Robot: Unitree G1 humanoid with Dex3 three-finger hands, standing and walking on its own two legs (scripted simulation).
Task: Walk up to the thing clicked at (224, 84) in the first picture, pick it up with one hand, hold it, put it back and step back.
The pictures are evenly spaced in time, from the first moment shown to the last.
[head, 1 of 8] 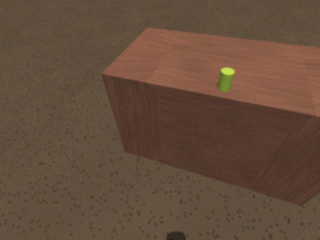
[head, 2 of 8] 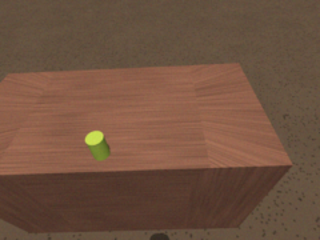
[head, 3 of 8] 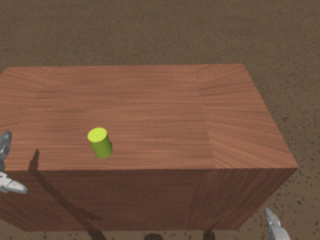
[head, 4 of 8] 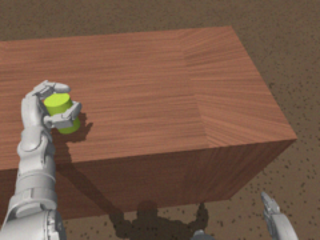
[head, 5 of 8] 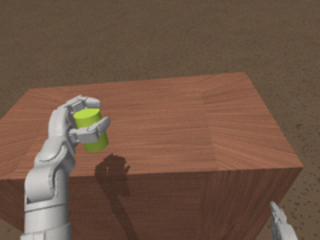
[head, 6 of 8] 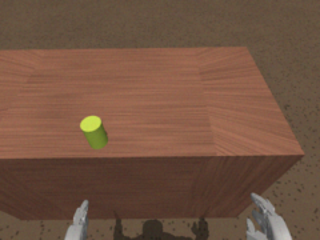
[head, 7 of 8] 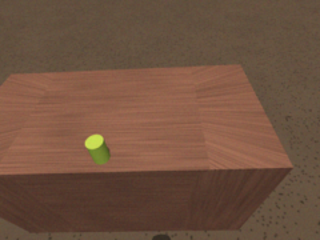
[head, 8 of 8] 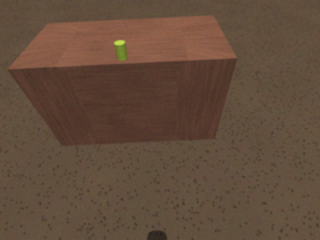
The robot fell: no
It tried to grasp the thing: yes
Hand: left
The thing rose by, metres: 0.24
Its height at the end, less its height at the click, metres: +0.00
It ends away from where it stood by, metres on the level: 0.01
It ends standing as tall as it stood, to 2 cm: yes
